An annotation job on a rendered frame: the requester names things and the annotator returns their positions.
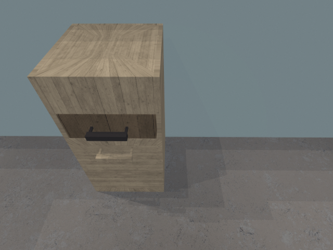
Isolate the drawer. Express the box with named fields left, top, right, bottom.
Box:
left=57, top=114, right=157, bottom=139

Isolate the handle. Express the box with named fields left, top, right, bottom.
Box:
left=85, top=127, right=128, bottom=141
left=95, top=154, right=133, bottom=162

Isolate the cabinet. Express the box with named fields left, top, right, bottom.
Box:
left=27, top=23, right=165, bottom=192

